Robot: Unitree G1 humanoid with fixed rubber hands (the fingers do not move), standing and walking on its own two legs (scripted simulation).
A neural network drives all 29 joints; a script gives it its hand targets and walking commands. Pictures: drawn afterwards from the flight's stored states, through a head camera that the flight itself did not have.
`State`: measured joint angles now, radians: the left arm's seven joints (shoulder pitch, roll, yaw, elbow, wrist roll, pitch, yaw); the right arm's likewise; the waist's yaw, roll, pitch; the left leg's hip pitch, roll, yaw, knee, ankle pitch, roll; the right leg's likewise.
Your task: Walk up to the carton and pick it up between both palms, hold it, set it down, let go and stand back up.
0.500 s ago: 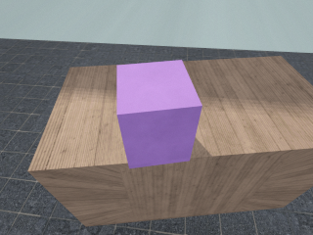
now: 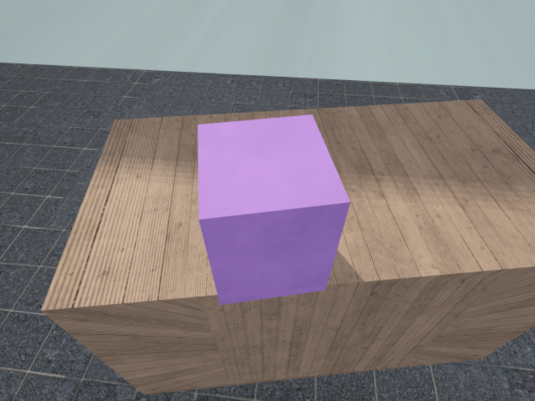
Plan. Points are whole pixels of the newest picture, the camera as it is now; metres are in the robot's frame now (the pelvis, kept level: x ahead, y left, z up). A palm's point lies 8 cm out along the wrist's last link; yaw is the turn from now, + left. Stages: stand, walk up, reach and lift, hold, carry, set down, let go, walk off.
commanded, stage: walk up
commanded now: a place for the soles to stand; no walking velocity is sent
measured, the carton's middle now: (265, 211) +0.43 +0.03 +0.03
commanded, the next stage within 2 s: none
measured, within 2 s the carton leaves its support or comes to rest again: neither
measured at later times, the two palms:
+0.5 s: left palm out of the picture +0.03 +0.25 -0.13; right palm out of the picture +0.04 -0.25 -0.13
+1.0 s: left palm out of the picture +0.01 +0.15 -0.13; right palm out of the picture +0.06 -0.35 -0.14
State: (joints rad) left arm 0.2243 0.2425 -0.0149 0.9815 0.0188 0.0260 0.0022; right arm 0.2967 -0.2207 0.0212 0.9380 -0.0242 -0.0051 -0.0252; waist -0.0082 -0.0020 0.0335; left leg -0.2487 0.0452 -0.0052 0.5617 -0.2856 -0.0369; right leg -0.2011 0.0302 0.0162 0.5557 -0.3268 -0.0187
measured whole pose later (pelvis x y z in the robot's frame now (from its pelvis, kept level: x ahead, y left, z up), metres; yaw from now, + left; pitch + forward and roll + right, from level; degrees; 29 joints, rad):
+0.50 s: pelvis +0.00 +0.00 +0.00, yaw +2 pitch -2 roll +0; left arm 0.23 0.26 -0.02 1.02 0.02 0.04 0.00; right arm 0.28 -0.23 0.02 0.96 -0.02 0.00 -0.04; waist 0.00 0.00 0.05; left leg -0.24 0.04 -0.03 0.55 -0.28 -0.04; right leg -0.17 0.03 -0.01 0.53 -0.33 -0.02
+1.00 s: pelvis -0.02 -0.09 -0.01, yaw +10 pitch -3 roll -1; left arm 0.20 0.19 0.00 0.91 0.03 0.04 0.02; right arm 0.30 -0.28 -0.04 0.89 -0.03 0.03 -0.03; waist 0.00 0.04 0.09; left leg -0.39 -0.03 -0.03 0.97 -0.52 -0.02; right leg -0.27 -0.06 -0.15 0.63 -0.29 -0.01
